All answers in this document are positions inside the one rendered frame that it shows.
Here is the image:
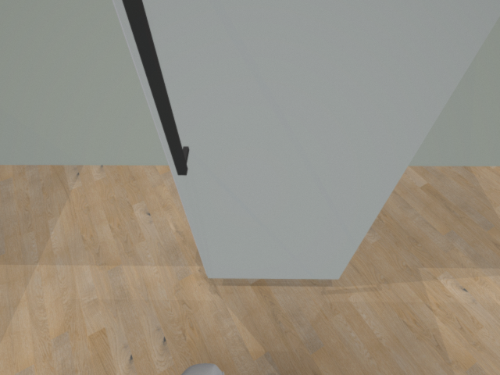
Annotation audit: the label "fridge door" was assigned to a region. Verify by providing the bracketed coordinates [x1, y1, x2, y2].
[114, 0, 500, 280]

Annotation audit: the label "handle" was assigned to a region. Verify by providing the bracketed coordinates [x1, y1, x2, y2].
[122, 0, 189, 175]

